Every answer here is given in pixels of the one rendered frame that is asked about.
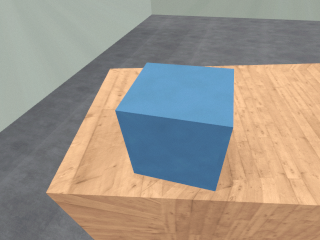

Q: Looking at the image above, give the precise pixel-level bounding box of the carton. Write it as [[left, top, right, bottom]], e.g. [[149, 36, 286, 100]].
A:
[[115, 62, 234, 191]]

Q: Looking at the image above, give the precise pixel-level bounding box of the pedestal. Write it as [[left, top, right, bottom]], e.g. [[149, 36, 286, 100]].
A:
[[46, 63, 320, 240]]

